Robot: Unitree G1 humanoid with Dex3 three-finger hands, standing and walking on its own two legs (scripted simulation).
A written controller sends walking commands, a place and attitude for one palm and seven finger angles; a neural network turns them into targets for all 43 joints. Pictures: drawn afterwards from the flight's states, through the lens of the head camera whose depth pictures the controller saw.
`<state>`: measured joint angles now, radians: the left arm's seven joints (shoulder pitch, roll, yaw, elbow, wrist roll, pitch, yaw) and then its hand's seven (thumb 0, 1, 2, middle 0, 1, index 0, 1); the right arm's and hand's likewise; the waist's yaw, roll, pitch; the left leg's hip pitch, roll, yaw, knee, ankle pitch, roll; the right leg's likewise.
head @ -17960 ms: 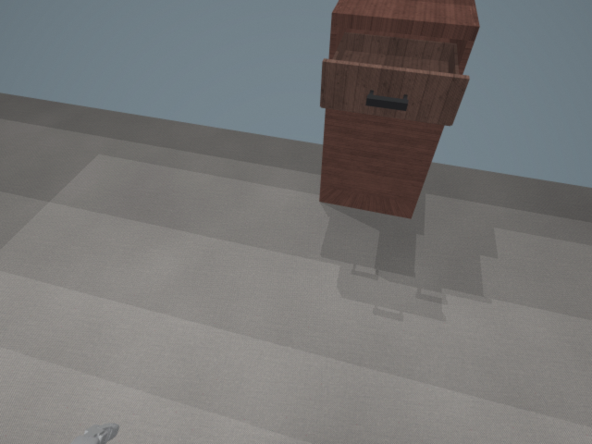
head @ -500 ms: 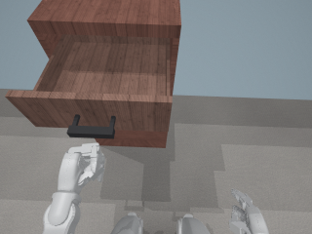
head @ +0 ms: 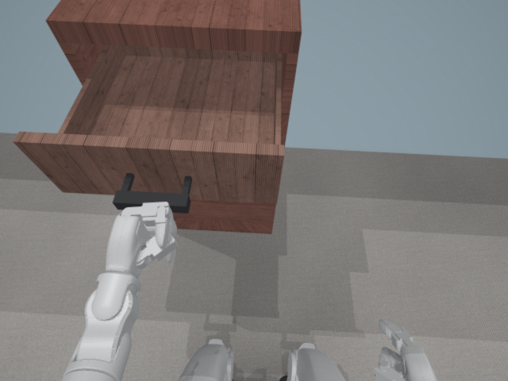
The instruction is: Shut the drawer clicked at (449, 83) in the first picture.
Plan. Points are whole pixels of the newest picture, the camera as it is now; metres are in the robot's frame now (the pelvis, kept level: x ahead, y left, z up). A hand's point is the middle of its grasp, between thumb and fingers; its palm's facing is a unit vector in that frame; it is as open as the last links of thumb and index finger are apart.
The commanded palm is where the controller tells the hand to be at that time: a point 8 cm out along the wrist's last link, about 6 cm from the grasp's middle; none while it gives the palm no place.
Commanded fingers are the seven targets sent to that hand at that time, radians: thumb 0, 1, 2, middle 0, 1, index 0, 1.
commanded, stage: push the drawer shut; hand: left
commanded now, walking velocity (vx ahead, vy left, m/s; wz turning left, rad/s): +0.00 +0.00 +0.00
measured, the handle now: (155, 191) +0.39 +0.18 +0.05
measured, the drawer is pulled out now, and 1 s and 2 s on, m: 0.23 0.09 0.00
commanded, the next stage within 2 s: none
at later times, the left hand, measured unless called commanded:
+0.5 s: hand (179, 200) +0.38 +0.14 +0.04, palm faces -0.03 -1.00 -0.05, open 2.8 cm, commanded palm +0.38 +0.19 +0.05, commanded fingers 0.00 0.90 0.90 -1.40 -1.60 -1.40 -1.60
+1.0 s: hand (186, 162) +0.45 +0.14 +0.04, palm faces -0.01 -1.00 -0.04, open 2.8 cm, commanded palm +0.45 +0.19 +0.05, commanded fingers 0.00 0.90 0.90 -1.40 -1.60 -1.40 -1.60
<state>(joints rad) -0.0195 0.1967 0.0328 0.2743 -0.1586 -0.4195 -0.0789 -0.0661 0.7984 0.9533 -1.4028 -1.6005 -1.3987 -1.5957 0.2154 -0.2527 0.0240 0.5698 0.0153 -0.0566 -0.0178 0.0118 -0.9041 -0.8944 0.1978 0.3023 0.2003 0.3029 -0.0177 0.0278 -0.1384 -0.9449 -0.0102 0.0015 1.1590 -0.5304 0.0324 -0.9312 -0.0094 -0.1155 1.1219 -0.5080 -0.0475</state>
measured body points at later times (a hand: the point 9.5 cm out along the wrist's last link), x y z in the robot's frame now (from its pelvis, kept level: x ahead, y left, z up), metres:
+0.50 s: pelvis -0.02 +0.00 +0.00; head +0.08 +0.01 +0.44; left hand +0.38 +0.19 +0.04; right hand +0.10 -0.25 -0.11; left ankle +0.01 +0.10 -0.65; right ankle +0.02 -0.09 -0.65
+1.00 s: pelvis -0.01 +0.01 +0.00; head +0.11 +0.01 +0.43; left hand +0.45 +0.19 +0.04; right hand +0.04 -0.26 -0.12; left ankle +0.01 +0.10 -0.65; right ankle +0.02 -0.09 -0.65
